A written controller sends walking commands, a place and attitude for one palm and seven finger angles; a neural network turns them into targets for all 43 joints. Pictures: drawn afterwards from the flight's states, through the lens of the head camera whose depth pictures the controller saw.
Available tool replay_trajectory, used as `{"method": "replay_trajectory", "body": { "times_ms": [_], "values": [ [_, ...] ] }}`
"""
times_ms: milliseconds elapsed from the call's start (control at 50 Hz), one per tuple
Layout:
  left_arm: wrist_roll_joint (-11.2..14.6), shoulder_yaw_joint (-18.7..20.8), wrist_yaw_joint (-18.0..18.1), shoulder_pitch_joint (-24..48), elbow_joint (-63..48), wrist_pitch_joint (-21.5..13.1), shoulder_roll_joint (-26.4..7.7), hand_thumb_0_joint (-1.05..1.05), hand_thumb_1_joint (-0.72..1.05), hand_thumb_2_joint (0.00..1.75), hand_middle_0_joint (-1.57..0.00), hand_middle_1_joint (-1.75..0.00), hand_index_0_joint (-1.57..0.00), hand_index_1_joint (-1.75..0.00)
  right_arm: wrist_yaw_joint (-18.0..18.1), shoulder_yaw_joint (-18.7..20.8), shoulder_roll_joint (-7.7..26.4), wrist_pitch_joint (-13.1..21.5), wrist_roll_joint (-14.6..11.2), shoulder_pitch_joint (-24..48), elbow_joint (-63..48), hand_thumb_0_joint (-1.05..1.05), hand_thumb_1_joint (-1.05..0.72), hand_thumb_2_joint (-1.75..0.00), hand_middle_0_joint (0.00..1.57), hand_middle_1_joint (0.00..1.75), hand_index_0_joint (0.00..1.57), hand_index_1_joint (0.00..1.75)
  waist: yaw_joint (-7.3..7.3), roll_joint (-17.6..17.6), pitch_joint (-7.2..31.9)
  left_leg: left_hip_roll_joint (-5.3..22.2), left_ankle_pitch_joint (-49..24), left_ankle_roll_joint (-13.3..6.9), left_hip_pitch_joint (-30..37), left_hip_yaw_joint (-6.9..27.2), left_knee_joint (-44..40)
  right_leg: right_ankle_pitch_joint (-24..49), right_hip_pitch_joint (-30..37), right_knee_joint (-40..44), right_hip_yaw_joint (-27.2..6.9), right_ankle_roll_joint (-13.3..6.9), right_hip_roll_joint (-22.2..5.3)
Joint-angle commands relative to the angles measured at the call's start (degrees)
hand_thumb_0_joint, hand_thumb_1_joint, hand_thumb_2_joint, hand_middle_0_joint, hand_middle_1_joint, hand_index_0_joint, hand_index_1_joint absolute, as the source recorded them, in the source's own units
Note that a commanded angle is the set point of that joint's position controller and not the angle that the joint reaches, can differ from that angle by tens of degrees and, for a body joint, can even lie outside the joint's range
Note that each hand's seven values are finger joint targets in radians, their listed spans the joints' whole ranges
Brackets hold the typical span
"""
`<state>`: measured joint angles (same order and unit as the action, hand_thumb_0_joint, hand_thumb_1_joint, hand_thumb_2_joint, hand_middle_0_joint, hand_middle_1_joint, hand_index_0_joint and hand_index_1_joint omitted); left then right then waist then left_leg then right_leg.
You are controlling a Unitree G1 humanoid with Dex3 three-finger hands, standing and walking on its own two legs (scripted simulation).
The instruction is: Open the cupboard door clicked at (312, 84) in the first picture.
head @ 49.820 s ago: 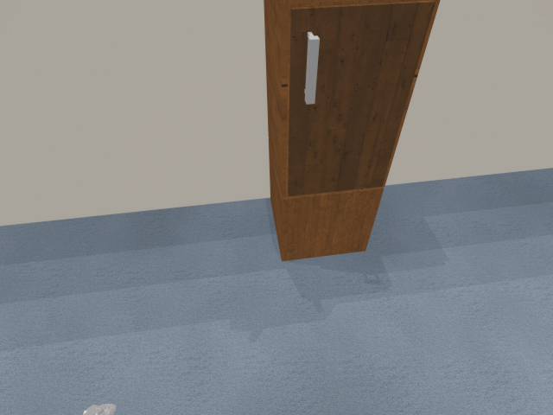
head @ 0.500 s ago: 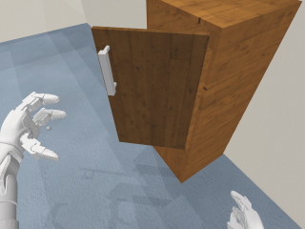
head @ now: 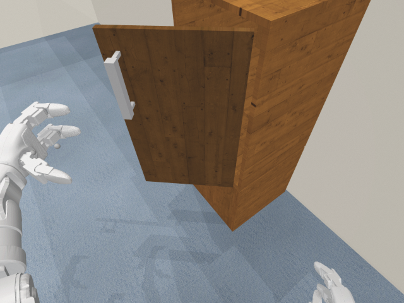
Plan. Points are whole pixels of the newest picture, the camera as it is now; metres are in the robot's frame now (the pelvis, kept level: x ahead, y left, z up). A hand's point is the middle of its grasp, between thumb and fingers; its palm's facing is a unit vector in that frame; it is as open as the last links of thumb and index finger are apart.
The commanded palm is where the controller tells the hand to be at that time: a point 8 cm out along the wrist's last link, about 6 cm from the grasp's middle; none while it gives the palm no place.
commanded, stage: move the hooked fingers beside the handle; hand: left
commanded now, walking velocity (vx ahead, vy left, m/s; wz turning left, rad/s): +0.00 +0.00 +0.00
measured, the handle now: (123, 86) +0.57 +0.23 +0.13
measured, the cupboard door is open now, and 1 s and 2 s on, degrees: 48 48 48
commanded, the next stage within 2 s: none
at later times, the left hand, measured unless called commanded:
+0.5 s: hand (70, 121) +0.43 +0.30 +0.14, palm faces -0.01 -1.00 +0.00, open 14.0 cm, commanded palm +0.40 +0.35 +0.14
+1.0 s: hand (79, 105) +0.49 +0.30 +0.14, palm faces -0.04 -1.00 +0.01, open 14.0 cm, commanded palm +0.47 +0.35 +0.13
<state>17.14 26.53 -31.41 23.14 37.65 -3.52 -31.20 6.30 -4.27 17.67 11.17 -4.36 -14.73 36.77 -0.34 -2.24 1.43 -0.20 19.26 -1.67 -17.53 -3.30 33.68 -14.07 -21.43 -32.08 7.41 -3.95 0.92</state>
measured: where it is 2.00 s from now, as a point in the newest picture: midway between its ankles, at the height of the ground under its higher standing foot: outside the picture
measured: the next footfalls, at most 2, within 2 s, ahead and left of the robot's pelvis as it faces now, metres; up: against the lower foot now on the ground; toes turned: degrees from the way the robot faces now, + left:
none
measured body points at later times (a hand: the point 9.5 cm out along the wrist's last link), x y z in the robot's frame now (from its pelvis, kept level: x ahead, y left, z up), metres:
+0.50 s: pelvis +0.00 +0.02 -0.01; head +0.06 +0.02 +0.44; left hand +0.42 +0.35 +0.14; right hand +0.07 -0.26 -0.11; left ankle -0.02 +0.10 -0.73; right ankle +0.03 -0.07 -0.73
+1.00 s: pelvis +0.03 +0.04 -0.01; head +0.10 +0.05 +0.44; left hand +0.48 +0.36 +0.14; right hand +0.06 -0.23 -0.11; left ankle -0.02 +0.10 -0.73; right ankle +0.03 -0.07 -0.73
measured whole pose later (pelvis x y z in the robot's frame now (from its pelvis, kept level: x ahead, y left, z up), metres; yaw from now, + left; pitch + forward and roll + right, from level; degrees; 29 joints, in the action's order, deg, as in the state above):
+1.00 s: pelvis +0.03 +0.04 -0.01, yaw -2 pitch +13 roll -2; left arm 10.4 26.6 -29.7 46.6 63.2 -11.6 -37.7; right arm 3.2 -3.5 17.2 1.5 -2.1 -22.7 36.2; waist -5.9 -0.7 4.3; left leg -1.2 21.8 -4.5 -27.4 -4.9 36.2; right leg -14.6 -30.9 -32.8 5.5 -0.8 0.0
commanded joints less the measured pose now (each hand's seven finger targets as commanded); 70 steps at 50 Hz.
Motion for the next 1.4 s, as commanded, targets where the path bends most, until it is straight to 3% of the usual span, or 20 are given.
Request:
{"method": "replay_trajectory", "body": {
  "times_ms": [0, 40, 80, 160, 240, 340, 400, 480, 560, 580, 680, 760, 780, 800, 940, 1040, 1160, 1300, 1340, 1380],
  "values": [
    [0.7, 6.6, 0.0, 19.6, -7.3, -4.0, -21.0, 0.00, -0.50, 0.30, -0.30, -1.20, -0.30, -1.20, -0.5, 3.6, 8.0, 2.5, 0.1, 1.0, -8.6, 0.00, -0.90, -0.90, 0.20, 0.30, 0.20, 0.30, 0.41, -0.1, 15.3, 0.0, -13.5, -0.7, -4.3, 3.9, -3.1, 12.1, 13.4, 3.4, -10.6, 2.5, -3.4],
    [0.0, 6.5, 0.3, 20.2, -7.3, -4.8, -21.5, 0.00, -0.50, 0.30, -0.30, -1.20, -0.30, -1.20, -0.7, 3.7, 8.2, 2.3, 0.2, 0.2, -9.0, 0.00, -0.90, -0.90, 0.20, 0.30, 0.20, 0.30, 0.46, -2.5, 16.5, 0.0, -14.0, -0.7, -3.8, 3.6, -2.9, 12.9, 12.6, 2.9, -10.2, 2.4, -3.1],
    [-0.2, 7.3, 0.2, 22.0, -5.6, -5.4, -23.1, 0.00, -0.50, 0.30, -0.30, -1.20, -0.30, -1.20, -0.8, 3.8, 8.5, 1.8, 0.3, -0.8, -9.1, 0.00, -0.90, -0.90, 0.20, 0.30, 0.20, 0.30, -0.06, 0.7, 16.4, 0.2, -13.6, -0.9, -5.3, 3.6, -2.7, 12.9, 12.9, 2.7, -10.5, 2.7, -2.8],
    [-0.3, 4.2, 0.0, 29.9, -3.4, -6.8, -21.6, 0.00, -0.50, 0.30, -0.30, -1.20, -0.30, -1.20, -0.7, 3.8, 8.8, 1.2, 0.2, -2.1, -8.5, 0.00, -0.90, -0.90, 0.20, 0.30, 0.20, 0.30, -1.90, -1.6, 15.0, 0.4, -11.1, -0.8, -4.6, 3.8, -2.5, 8.8, 9.1, 3.1, -10.6, 2.4, -2.4],
    [-1.9, 4.3, 0.3, 34.2, 1.1, -7.9, -23.6, 0.00, -0.50, 0.30, -0.30, -1.20, -0.30, -1.20, -0.4, 4.0, 9.3, 0.8, 0.3, -4.6, -6.9, 0.00, -0.90, -0.90, 0.20, 0.30, 0.20, 0.30, -2.89, -2.1, 16.6, 0.3, -9.8, -1.0, -5.0, 4.1, -2.6, 7.0, 7.7, 3.1, -9.9, 2.5, -2.1],
    [-2.7, 4.7, 0.0, 35.8, 6.6, -8.9, -25.2, 0.00, -0.50, 0.30, -0.30, -1.20, -0.30, -1.20, -0.8, 4.0, 9.8, -0.3, 0.5, -6.6, -6.5, 0.00, -0.90, -0.90, 0.20, 0.30, 0.20, 0.30, -2.88, -2.1, 17.8, 0.3, -11.2, -0.9, -6.0, 4.3, -2.3, 9.2, 7.3, 1.9, -9.2, 2.3, -1.8],
    [-2.8, 5.4, -0.6, 37.4, 10.5, -9.4, -26.3, 0.00, -0.50, 0.30, -0.30, -1.20, -0.30, -1.20, -1.0, 4.2, 10.2, -1.2, 0.7, -7.8, -6.4, 0.00, -0.90, -0.90, 0.20, 0.30, 0.20, 0.30, -2.98, 0.4, 17.8, 0.4, -12.0, -0.9, -7.0, 4.5, -2.1, 10.7, 7.2, 1.2, -8.8, 2.4, -1.4],
    [-3.5, 3.7, -1.0, 40.8, 9.6, -10.5, -25.9, 0.00, -0.50, 0.30, -0.30, -1.20, -0.30, -1.20, -1.3, 4.2, 10.2, -2.3, 0.9, -8.9, -6.7, 0.00, -0.90, -0.90, 0.20, 0.30, 0.20, 0.30, -3.53, -4.1, 20.1, 0.5, -15.9, -0.5, -4.1, 4.6, -1.5, 13.6, 5.0, 0.2, -7.8, 2.1, -0.9],
    [-3.1, 1.9, -1.0, 42.5, 9.5, -11.0, -23.7, 0.00, -0.50, 0.30, -0.30, -1.20, -0.30, -1.20, -1.4, 4.5, 10.4, -3.2, 1.2, -10.5, -6.5, 0.00, -0.90, -0.90, 0.20, 0.30, 0.20, 0.30, -4.27, -3.3, 21.4, 1.2, -21.6, 0.0, -0.7, 5.4, -1.0, 15.7, 2.6, -0.3, -6.6, 2.0, -0.3],
    [-3.2, 4.2, -0.7, 42.8, 9.6, -11.1, -26.0, 0.00, -0.50, 0.30, -0.30, -1.20, -0.30, -1.20, -1.4, 4.7, 10.5, -3.5, 1.3, -11.1, -6.1, 0.00, -0.90, -0.90, 0.20, 0.30, 0.20, 0.30, -3.90, -2.9, 22.4, 1.2, -21.6, 0.1, -0.8, 5.6, -0.9, 15.8, 3.1, -0.2, -6.7, 2.2, -0.2],
    [-4.1, 4.2, 0.1, 43.2, 9.3, -11.0, -26.1, 0.00, -0.50, 0.30, -0.30, -1.20, -0.30, -1.20, -1.9, 4.9, 10.5, -4.8, 1.7, -12.2, -6.0, 0.00, -0.90, -0.90, 0.20, 0.30, 0.20, 0.30, -3.51, -5.5, 24.1, 1.7, -29.2, 1.5, 2.6, 6.5, -0.7, 17.3, 1.6, -0.6, -6.0, 2.1, -0.1],
    [-4.4, 0.4, 0.7, 45.5, 10.5, -10.8, -22.0, 0.00, -0.50, 0.30, -0.30, -1.20, -0.30, -1.20, -2.1, 4.9, 10.3, -6.0, 1.8, -13.0, -5.5, 0.00, -0.90, -0.90, 0.20, 0.30, 0.20, 0.30, -5.15, -6.1, 21.7, 2.4, -32.8, 2.3, 4.5, 6.9, -0.2, 16.7, -2.4, -0.3, -5.2, 2.0, 0.2],
    [-4.7, 2.6, 1.0, 46.0, 10.1, -11.0, -24.4, 0.00, -0.50, 0.30, -0.30, -1.20, -0.30, -1.20, -2.2, 5.2, 10.5, -6.2, 2.0, -13.5, -5.1, 0.00, -0.90, -0.90, 0.20, 0.30, 0.20, 0.30, -4.72, -5.6, 22.5, 2.6, -34.3, 2.6, 5.3, 7.6, -0.2, 16.8, -2.2, -0.2, -5.2, 2.1, 0.3],
    [-4.6, 1.7, 1.0, 45.1, 10.6, -10.9, -22.9, 0.00, -0.50, 0.30, -0.30, -1.20, -0.30, -1.20, -2.4, 5.2, 10.4, -6.3, 2.0, -13.6, -5.3, 0.00, -0.90, -0.90, 0.20, 0.30, 0.20, 0.30, -4.82, -5.7, 23.4, 2.6, -34.7, 2.7, 5.9, 7.5, 0.0, 16.8, -2.3, -0.4, -5.1, 2.2, 0.4],
    [-5.7, 3.1, 1.6, 47.5, 13.7, -11.6, -25.1, 0.00, -0.50, 0.30, -0.30, -1.20, -0.30, -1.20, -2.6, 5.2, 10.5, -8.4, 2.5, -14.9, -4.5, 0.00, -0.90, -0.90, 0.20, 0.30, 0.20, 0.30, -5.20, -5.7, 23.8, 2.7, -37.5, 2.9, 5.0, 7.4, 0.8, 19.0, -2.1, -0.8, -5.3, 2.2, 0.3],
    [-6.9, 1.3, 1.6, 52.8, 18.3, -12.0, -25.3, 0.00, -0.50, 0.30, -0.30, -1.20, -0.30, -1.20, -2.4, 5.0, 10.9, -9.9, 2.6, -15.8, -3.5, 0.00, -0.90, -0.90, 0.20, 0.30, 0.20, 0.30, -7.40, -4.8, 21.5, 2.7, -33.2, 2.6, 3.0, 7.7, 1.3, 16.2, -5.1, -0.7, -5.2, 2.3, 0.5],
    [-7.4, 0.4, 1.6, 58.8, 18.9, -13.4, -25.8, 0.00, -0.50, 0.30, -0.30, -1.20, -0.30, -1.20, -2.1, 5.1, 11.1, -11.1, 3.0, -17.5, -2.4, 0.00, -0.90, -0.90, 0.20, 0.30, 0.20, 0.30, -8.95, -8.3, 26.0, 3.1, -37.2, 3.1, 6.4, 8.4, 3.2, 17.2, -6.9, -1.5, -5.2, 2.1, 0.7],
    [-8.5, 3.8, 1.6, 52.8, 25.8, -11.7, -30.5, 0.00, -0.50, 0.30, -0.30, -1.20, -0.30, -1.20, -2.6, 4.7, 11.5, -13.1, 3.0, -18.3, -3.7, 0.00, -0.90, -0.90, 0.20, 0.30, 0.20, 0.30, -7.35, -3.3, 24.2, 2.0, -30.5, 1.4, -3.2, 6.8, 2.7, 19.4, -1.9, -2.1, -5.8, 2.4, 0.6],
    [-9.4, 4.6, 1.9, 52.6, 23.5, -12.0, -32.6, 0.00, -0.50, 0.30, -0.30, -1.20, -0.30, -1.20, -2.7, 4.8, 11.4, -13.7, 3.1, -18.2, -4.6, 0.00, -0.90, -0.90, 0.20, 0.30, 0.20, 0.30, -6.70, -4.7, 25.5, 1.7, -29.3, 1.0, -4.4, 6.3, 2.7, 20.4, -0.2, -2.4, -6.2, 2.4, 0.4],
    [-9.1, 6.3, 1.9, 51.9, 18.7, -13.4, -34.0, 0.00, -0.50, 0.30, -0.30, -1.20, -0.30, -1.20, -3.0, 5.0, 11.3, -14.3, 3.1, -18.5, -5.7, 0.00, -0.90, -0.90, 0.20, 0.30, 0.20, 0.30, -5.52, -7.3, 30.1, 2.0, -34.8, 1.6, -0.6, 6.5, 3.3, 22.7, 0.7, -3.2, -6.2, 2.2, 0.7]
  ]
}}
